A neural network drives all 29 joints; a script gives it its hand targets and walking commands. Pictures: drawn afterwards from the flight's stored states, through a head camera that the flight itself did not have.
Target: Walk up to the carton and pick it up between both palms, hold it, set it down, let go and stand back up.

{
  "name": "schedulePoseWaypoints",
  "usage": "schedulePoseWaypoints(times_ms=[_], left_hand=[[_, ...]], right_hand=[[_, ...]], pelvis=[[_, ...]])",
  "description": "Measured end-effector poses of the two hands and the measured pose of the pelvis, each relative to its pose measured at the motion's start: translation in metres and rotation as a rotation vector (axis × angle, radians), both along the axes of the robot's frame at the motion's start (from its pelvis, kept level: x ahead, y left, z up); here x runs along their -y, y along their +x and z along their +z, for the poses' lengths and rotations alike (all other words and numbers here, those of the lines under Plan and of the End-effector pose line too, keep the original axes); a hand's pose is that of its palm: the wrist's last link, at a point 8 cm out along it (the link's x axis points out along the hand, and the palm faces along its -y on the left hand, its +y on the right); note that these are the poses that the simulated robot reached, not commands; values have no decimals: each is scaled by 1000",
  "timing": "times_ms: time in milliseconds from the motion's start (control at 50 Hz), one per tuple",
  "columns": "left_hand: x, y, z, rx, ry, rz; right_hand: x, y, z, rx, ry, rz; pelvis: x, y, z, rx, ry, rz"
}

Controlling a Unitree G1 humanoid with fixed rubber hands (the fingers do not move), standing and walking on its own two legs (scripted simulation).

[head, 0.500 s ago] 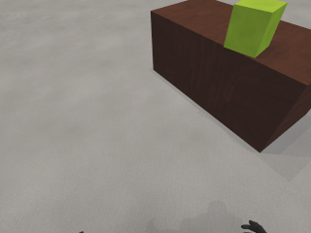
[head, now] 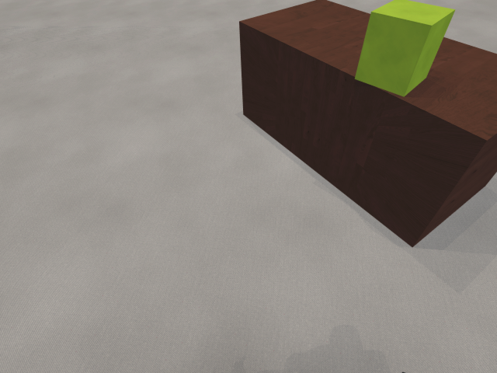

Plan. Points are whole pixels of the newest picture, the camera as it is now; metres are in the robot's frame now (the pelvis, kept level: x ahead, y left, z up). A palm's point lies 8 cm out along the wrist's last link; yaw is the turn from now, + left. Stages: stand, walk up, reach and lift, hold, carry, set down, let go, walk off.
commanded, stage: stand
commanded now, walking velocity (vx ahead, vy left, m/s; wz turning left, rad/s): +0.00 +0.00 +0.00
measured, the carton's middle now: (400, 47) +1.21 -0.57 -0.01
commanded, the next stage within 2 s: none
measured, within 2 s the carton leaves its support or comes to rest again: neither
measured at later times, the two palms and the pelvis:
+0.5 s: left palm out of the picture +0.07 +0.25 -0.11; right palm out of the picture +0.08 -0.25 -0.11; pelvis +0.00 +0.00 +0.00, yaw +0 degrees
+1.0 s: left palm out of the picture +0.07 +0.25 -0.11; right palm out of the picture +0.07 -0.25 -0.11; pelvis +0.00 +0.00 +0.00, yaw +0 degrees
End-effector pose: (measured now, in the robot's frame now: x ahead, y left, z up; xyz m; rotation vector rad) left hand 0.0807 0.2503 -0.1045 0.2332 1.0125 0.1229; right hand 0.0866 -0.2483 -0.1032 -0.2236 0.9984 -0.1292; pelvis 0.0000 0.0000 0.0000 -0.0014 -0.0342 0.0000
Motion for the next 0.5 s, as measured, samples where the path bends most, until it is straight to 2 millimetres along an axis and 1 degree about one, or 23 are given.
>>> schedulePoseWaypoints(times_ms=[200, 400, 500], left_hand=[[-1, -1, 1, -2, 4, 8], [-2, -8, 0, -32, 9, 4], [-2, -8, -1, -42, 11, 2]], right_hand=[[-1, 4, 1, 10, 1, 2], [1, -3, -2, -18, -1, -1], [2, -7, -3, -34, -1, -7]], pelvis=[[0, 1, 1, 1, 1, 0], [0, 0, 1, -6, 1, -1], [0, 1, 2, -7, 2, -3]])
